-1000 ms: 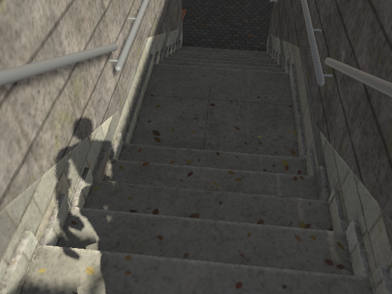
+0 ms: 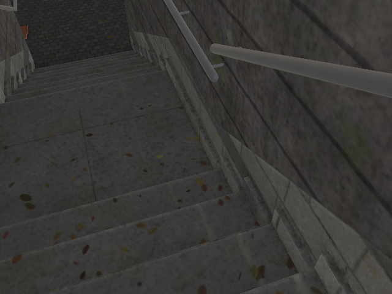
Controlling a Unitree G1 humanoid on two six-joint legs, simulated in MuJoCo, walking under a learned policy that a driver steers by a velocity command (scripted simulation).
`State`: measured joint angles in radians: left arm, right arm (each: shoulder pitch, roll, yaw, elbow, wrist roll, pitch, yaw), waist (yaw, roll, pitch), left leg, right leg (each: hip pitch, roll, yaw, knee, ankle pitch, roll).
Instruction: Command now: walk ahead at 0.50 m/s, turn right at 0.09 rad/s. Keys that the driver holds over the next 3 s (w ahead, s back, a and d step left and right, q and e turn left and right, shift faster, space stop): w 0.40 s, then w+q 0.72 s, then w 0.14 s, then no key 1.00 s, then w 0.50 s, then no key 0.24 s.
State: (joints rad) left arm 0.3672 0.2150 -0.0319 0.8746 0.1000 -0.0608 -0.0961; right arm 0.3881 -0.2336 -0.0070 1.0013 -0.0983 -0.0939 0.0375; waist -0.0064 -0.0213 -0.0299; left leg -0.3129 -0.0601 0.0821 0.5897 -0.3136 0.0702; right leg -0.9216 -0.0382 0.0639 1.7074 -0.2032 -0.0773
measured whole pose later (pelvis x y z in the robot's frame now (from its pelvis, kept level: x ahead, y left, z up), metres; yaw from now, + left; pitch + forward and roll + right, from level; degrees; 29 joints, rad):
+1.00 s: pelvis +0.57 +0.09 -0.30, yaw +17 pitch +1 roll +4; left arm 0.07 0.22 -0.06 0.75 0.10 -0.09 -0.06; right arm 0.53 -0.19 0.03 0.98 -0.08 -0.11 0.08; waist -0.13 -0.09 -0.04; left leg -0.23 -0.22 -0.12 1.33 -0.87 0.12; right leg -0.37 -0.05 0.00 0.36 0.26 -0.05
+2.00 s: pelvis +0.93 +0.27 -0.50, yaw +26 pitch -1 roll +2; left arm 0.27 0.18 0.05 1.05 0.01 -0.08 -0.08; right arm 0.27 -0.23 -0.05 0.97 0.01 -0.04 0.10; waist 0.00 -0.02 0.03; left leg -0.26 0.00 0.14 0.59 -0.31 0.02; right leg -0.30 -0.08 -0.03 0.67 -0.36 0.02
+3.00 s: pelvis +1.25 +0.29 -0.67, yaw +26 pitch -1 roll +1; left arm 0.40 0.24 0.05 1.08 0.08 -0.09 -0.10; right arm 0.30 -0.23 -0.08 1.00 -0.02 -0.11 0.02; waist -0.03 -0.02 0.02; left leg -0.67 0.07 0.01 1.81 -0.52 -0.01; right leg -0.31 0.00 -0.09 0.68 -0.35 -0.06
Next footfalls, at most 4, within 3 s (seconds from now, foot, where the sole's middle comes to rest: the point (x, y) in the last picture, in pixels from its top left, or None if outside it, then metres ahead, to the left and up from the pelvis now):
0.20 right None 0.19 -0.11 -0.76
0.58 left None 0.37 0.15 -0.93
1.00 right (199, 276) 0.73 0.03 -1.10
1.58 left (127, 253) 0.92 0.39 -1.27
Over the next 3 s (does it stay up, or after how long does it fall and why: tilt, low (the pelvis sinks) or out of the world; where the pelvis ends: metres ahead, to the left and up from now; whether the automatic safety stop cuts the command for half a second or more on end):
stays up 1.25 0.29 -0.67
